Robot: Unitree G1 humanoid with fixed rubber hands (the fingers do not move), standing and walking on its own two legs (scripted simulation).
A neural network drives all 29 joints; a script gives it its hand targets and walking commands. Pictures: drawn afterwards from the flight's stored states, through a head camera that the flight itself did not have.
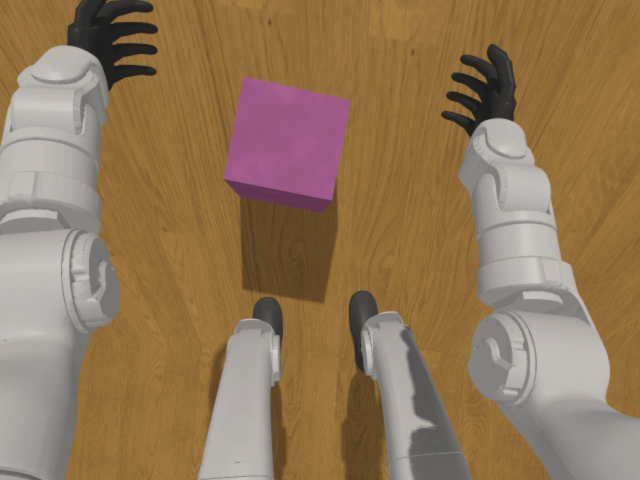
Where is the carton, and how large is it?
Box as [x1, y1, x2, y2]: [223, 76, 350, 211]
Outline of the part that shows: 243,76 223,178 240,196 321,211 331,200 350,100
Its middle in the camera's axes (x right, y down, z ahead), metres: -0.07 -0.19 +0.86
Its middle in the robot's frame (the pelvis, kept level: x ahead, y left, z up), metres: +0.56 +0.02 -0.54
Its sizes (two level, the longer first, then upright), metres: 0.210 0.200 0.250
